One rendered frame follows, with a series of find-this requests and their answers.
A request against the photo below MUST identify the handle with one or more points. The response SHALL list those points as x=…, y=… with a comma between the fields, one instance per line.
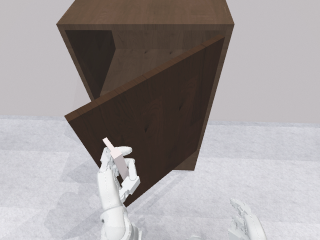
x=118, y=159

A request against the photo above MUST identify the left robot thigh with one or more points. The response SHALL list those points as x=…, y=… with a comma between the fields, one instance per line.
x=137, y=233

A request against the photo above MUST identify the left robot hand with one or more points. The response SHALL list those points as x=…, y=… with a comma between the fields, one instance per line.
x=107, y=183

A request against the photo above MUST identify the cupboard door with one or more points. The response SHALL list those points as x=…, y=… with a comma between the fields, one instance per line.
x=159, y=114

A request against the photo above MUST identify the left robot forearm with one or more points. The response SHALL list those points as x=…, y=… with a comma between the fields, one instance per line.
x=116, y=225

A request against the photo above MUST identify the right robot hand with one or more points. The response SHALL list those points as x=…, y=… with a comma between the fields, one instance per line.
x=250, y=227

